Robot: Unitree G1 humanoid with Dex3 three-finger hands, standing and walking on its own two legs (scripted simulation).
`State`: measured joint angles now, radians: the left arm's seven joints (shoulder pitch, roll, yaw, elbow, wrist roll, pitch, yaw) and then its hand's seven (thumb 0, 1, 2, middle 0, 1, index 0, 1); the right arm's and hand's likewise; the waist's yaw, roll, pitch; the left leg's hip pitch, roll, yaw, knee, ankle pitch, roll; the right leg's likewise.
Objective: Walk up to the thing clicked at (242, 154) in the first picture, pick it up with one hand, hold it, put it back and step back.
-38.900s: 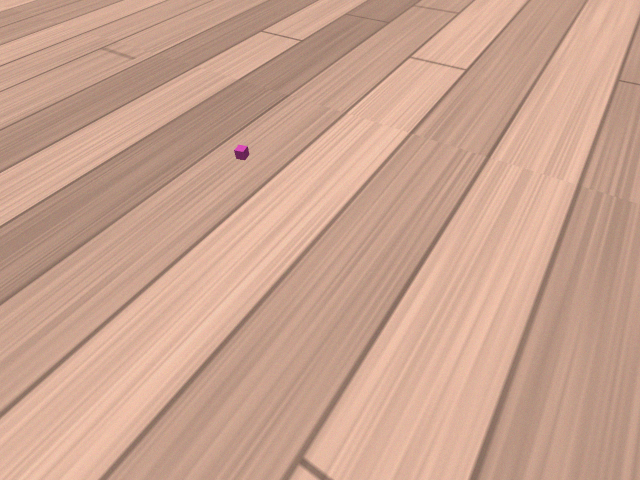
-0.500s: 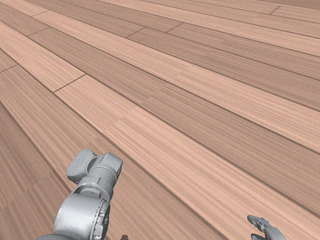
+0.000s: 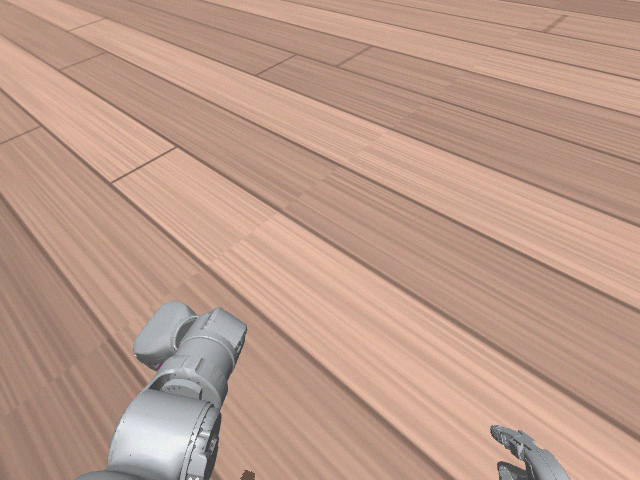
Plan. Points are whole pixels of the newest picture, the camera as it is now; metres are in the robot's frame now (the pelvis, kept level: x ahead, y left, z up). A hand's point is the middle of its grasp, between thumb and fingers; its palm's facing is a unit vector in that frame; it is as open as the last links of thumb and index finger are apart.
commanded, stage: crouch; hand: left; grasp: from above
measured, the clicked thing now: (189, 363) +0.32 +0.25 -0.07
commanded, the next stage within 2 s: none
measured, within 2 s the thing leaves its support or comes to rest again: neither
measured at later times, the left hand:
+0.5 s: hand (205, 379) +0.31 +0.23 -0.11, palm faces -0.26 -0.38 -0.89, open 6.5 cm
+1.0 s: hand (239, 395) +0.37 +0.24 -0.36, palm faces -0.06 -0.44 -0.90, open 6.1 cm
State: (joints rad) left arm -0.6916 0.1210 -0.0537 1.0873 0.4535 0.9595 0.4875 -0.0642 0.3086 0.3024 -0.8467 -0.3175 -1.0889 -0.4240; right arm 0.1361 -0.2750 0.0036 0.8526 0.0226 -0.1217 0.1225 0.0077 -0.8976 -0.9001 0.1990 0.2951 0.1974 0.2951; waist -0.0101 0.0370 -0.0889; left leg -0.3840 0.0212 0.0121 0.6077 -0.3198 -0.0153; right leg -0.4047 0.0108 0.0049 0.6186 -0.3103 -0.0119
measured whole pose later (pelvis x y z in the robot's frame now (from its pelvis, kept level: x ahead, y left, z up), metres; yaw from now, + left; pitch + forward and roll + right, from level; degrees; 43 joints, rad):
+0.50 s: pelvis -0.01 +0.00 -0.03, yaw +0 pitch +14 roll +0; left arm -0.75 0.16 0.02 1.34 0.55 0.74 0.55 -0.05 0.30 0.45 -0.74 -0.44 -1.01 -0.55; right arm 0.18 -0.27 -0.04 0.88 -0.02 -0.16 0.13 0.00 -0.86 -0.89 0.20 0.30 0.20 0.30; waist -0.05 -0.01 -0.13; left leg -0.69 0.04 0.01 0.83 -0.39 -0.02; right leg -0.70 0.02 0.00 0.82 -0.37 -0.02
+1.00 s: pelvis -0.09 +0.01 -0.24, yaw -3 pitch +36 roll -3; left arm -1.17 0.45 0.31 1.59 0.51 0.56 0.76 -0.09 0.33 0.34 -0.82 -0.34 -1.10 -0.45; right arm 0.13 -0.27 -0.01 0.93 -0.12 -0.18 0.20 0.00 -0.90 -0.90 0.20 0.29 0.20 0.29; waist -0.20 0.04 -0.18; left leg -1.80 0.04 -0.05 1.79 -0.62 -0.01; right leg -1.79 0.03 -0.04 1.73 -0.57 0.00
